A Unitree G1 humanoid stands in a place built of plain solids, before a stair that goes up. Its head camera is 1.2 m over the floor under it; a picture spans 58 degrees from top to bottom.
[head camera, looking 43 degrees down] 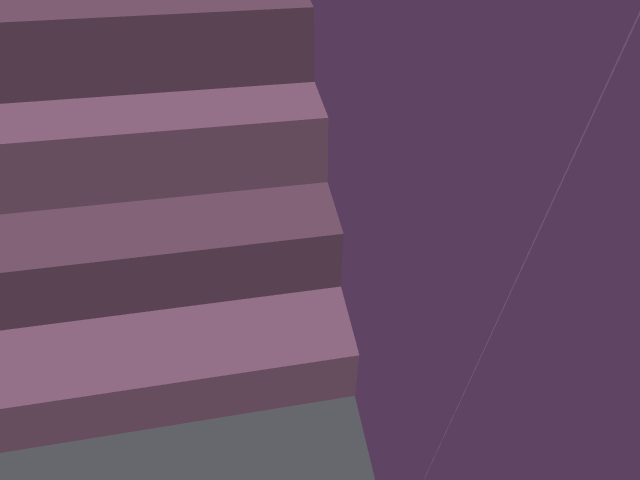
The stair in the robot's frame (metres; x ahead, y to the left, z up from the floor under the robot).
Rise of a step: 0.21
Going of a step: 0.24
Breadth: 1.25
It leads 10 degrees to the left of straight ahead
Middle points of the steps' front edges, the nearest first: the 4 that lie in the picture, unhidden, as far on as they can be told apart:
0.52 0.47 0.22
0.75 0.51 0.43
0.99 0.54 0.64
1.22 0.58 0.85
